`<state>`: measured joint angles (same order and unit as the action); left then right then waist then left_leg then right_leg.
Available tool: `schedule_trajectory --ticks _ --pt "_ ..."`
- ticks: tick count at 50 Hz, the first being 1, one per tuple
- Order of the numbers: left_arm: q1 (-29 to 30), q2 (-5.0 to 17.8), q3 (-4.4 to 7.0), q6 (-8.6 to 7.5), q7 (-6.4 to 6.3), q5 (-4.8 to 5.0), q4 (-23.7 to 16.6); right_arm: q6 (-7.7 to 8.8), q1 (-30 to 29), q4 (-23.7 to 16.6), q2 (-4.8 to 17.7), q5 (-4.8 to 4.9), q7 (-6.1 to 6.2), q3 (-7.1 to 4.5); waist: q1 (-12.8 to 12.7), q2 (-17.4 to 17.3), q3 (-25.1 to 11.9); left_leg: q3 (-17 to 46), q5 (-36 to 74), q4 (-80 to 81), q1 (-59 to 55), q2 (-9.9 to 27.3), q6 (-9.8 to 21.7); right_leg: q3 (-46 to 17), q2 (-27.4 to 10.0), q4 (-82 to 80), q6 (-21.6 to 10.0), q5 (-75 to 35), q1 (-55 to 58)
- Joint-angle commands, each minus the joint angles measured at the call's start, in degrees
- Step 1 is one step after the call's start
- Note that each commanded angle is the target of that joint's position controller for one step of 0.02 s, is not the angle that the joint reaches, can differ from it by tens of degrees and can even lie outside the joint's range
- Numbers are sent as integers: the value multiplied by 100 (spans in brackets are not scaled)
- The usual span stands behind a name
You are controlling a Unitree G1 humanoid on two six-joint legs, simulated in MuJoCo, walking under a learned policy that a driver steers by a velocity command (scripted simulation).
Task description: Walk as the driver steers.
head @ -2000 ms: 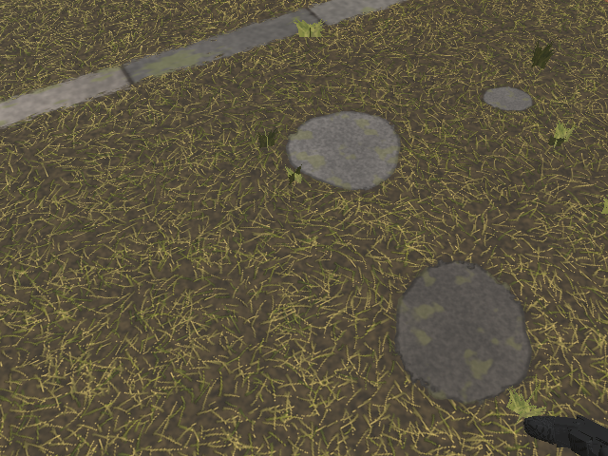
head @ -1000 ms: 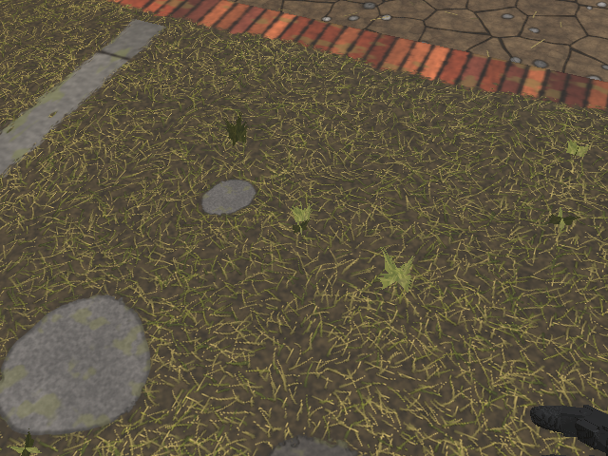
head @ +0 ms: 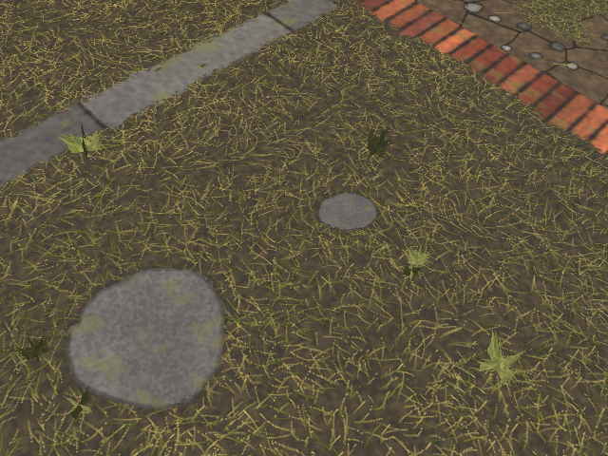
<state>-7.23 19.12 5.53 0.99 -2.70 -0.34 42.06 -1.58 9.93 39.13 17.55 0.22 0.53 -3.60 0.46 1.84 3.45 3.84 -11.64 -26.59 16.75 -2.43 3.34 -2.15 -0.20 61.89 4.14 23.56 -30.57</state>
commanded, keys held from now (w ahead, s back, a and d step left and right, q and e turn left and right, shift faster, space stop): q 0.64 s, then w+q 0.36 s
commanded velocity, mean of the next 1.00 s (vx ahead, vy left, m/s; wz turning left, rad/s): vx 0.09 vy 0.00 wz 0.59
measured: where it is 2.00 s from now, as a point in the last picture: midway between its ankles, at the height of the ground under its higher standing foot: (93, 408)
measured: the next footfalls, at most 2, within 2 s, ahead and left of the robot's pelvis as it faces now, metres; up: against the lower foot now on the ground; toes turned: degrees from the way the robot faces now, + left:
right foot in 0.30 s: +0.08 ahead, -0.14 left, +0.00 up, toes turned +17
left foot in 0.74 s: -0.01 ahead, +0.11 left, +0.00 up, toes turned +28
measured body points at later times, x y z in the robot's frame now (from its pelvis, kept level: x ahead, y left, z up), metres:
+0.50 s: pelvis +0.01 -0.03 +0.00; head +0.05 -0.04 +0.45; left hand +0.08 +0.28 -0.09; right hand +0.24 -0.29 -0.11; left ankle -0.05 +0.09 -0.66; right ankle +0.05 -0.15 -0.74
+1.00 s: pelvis +0.05 +0.06 +0.01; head +0.05 +0.10 +0.46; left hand +0.05 +0.39 -0.09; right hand +0.25 -0.15 -0.08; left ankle -0.05 +0.10 -0.74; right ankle +0.25 -0.03 -0.68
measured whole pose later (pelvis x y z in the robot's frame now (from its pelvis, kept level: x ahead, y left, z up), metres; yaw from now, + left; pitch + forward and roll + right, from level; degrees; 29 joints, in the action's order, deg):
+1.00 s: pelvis +0.05 +0.06 +0.01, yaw +35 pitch +2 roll -3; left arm -5.9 19.5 5.2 -4.2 1.1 0.0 41.5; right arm 1.9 23.6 38.6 15.6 0.5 1.0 -2.5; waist 2.6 2.0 1.1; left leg 7.3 -14.4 -18.0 4.8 -2.0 3.7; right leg -3.4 -1.9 44.1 2.6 4.9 -33.5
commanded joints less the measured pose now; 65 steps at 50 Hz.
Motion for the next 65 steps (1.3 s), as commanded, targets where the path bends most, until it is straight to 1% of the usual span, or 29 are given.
schedule_trajectory --ticks 1,10,14,15,16,17,18,19,21,24,28,32,35,36,37,38,39,40,42,45,51,55,58,60,61,62,63,64,65 --pt "25 390 100 -103 -8 26 -386 65 -116 -413 961 23 104 -251 -31 -892 -863 1516 1858 705 -1078 1311 965 -248 7 -364 84 -360 -367" --pt "214 392 65 -245 146 88 -483 -44 -168 -528 1128 44 73 -331 111 -1093 -746 2464 1190 533 -740 1160 968 -401 261 -2236 47 -232 617" --pt "-199 397 102 -343 236 104 -377 -114 -409 -616 1057 155 88 -318 -174 -1067 -848 2675 1464 134 -669 860 667 -282 288 -3884 -162 -1106 1586" --pt "-335 556 153 -345 223 64 -338 -118 -340 -638 923 165 110 -282 -186 -876 -921 2497 839 -134 -289 625 404 -475 -107 -4265 -314 -1736 2201" --pt "-320 907 209 -300 181 -25 -413 -109 12 -618 604 83 94 -200 50 264 -1096 1715 -947 -1240 373 46 53 -1479 -1265 -4374 -767 -2502 2830" --pt "-228 1125 231 -260 200 -224 -415 -61 -7 -750 821 132 100 -280 122 1412 -702 689 -2594 -2340 1442 -674 -267 -2671 -2111 -4537 -1754 -3344 2537" --pt "-36 848 161 -278 187 -187 -536 -28 201 -640 1248 39 101 -419 137 951 -661 667 -2501 -3511 1528 -210 -511 -2587 -2366 -4507 -2073 -3310 2316" --pt "233 545 68 -274 151 -122 -599 -54 274 -501 1353 82 85 -489 209 651 -562 608 -2104 -3924 1531 -111 -613 -1964 -1989 -4423 -1852 -3079 2203" --pt "410 407 14 -241 98 11 -632 -173 357 -364 1064 84 110 -453 167 514 -389 476 -1485 -4347 1777 -44 -827 -1196 -1476 -4339 -1533 -2752 2292" --pt "98 479 15 -156 34 -37 -562 -180 -6 -587 729 158 54 -338 -95 687 -398 58 -1163 -3847 1893 109 -985 -619 -1313 -4365 -1625 -3154 2607" --pt "-29 748 115 -65 53 -25 -525 -156 -265 -815 563 99 -31 -229 -293 778 -633 -226 -1226 -2673 1455 422 -1001 -371 -1561 -4310 -1729 -3340 2929" --pt "46 933 182 -46 167 78 -494 -188 -117 -872 646 105 -111 -246 -243 875 -683 -618 -1062 -1621 646 383 -794 -86 -1698 -4162 -1646 -3481 2675" --pt "43 921 186 -85 207 256 -406 -210 363 -738 628 137 -165 -290 46 704 -714 -904 -383 -325 -437 188 -336 137 -1638 -3904 -1275 -1386 2043" --pt "-88 638 105 -112 224 217 -331 -188 868 -531 760 172 -133 -378 199 360 -801 -786 -450 -68 -1339 82 -128 435 -1399 -3315 -1023 -444 1370" --pt "13 162 -50 -138 280 35 -407 -130 1503 -405 1205 209 -67 -521 395 -993 -788 837 -686 547 -2247 1101 331 1078 -831 -1437 -535 703 75" --pt "602 75 -94 -235 250 -25 -929 84 1618 -558 1846 73 -123 -590 489 -1961 -639 3738 -1764 1261 -2264 2337 1550 517 125 -154 -310 1526 -1744" --pt "859 488 15 -353 267 131 -949 279 1455 -587 1361 -34 -172 -447 593 -1300 -495 3773 -2430 1608 -2067 2401 1691 -203 -175 380 -424 1200 -1953" --pt "771 683 82 -426 318 226 -904 380 1186 -562 1075 -23 -156 -331 375 -1275 -172 3305 -2760 1686 -1766 2191 1435 -286 -338 256 -569 582 -1912" --pt "543 727 129 -514 321 61 -668 395 829 -598 855 73 -69 -228 170 -995 12 2486 -2097 1660 -1553 1702 1056 -229 -477 -241 -489 -394 -1630" --pt "525 509 84 -622 372 11 -543 429 951 -585 863 -18 44 -196 134 -869 -103 1837 -764 1718 -1462 1338 930 -76 -288 -880 -283 -1478 -1184" --pt "1122 279 -44 -673 422 79 -639 435 1350 -303 1001 83 119 -250 364 -920 50 1487 -105 1567 -1136 1132 830 -119 -16 -2596 -16 -2296 -630" --pt "1412 273 -100 -767 524 108 -747 393 1550 -103 965 137 121 -245 480 -898 131 1645 145 1323 -1160 1255 820 -96 19 -3167 -107 -2351 -282" --pt "1146 429 -52 -837 552 111 -702 362 1555 12 946 113 114 -245 351 -1115 75 1779 922 1092 -1356 1424 712 23 45 -3321 -331 -2061 253" --pt "405 636 68 -862 485 84 -518 336 1446 16 841 93 106 -206 -71 -1144 -336 1552 2500 267 -1436 1176 530 289 224 -3662 -628 -1939 1302" --pt "-364 844 146 -870 443 39 -392 335 1395 -37 662 36 94 -133 -445 -1000 -1018 1296 2730 -843 -1013 880 341 -30 -160 -3524 -931 -2005 2603" --pt "-1314 1299 249 -855 409 -72 -275 364 1730 -176 314 7 105 -11 -597 117 -2101 856 1261 -2838 627 223 -50 -1917 -1388 -3431 -1653 -1419 4773" --pt "-1660 1238 237 -821 510 -16 -24 449 2143 -170 150 146 117 56 -417 1514 -2353 799 -2171 -4217 1955 -332 -274 -4159 -2199 -4390 -2144 -111 5393" --pt "-1412 741 99 -807 505 121 -30 485 1664 -126 707 246 96 -66 -507 866 -1450 925 -1917 -4701 2536 24 -253 -3871 -2079 -4647 -1947 616 4769" --pt "-1070 544 35 -757 467 116 -63 507 1122 -197 836 228 75 -96 -489 478 -763 679 -1433 -4645 2621 286 -205 -2974 -1871 -4693 -1780 302 4014"
Over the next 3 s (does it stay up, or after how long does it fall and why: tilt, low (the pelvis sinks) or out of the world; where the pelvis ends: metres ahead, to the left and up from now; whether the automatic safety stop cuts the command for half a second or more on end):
stays up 0.96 0.71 0.00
